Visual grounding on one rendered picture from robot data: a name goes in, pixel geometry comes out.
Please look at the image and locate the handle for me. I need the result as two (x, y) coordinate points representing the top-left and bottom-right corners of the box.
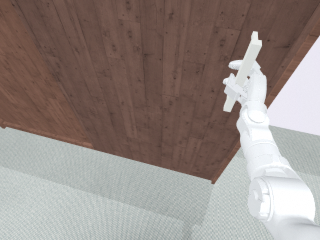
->
(223, 31), (262, 112)

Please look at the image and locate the robot right hand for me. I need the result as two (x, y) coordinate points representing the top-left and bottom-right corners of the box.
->
(223, 60), (267, 107)

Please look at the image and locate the robot right upper arm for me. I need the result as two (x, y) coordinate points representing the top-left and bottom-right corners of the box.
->
(247, 175), (320, 240)

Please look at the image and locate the wardrobe door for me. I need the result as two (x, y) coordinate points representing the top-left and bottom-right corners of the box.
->
(10, 0), (320, 181)
(0, 0), (91, 144)

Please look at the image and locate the robot right forearm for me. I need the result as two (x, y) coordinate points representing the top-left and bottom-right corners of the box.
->
(236, 100), (315, 219)

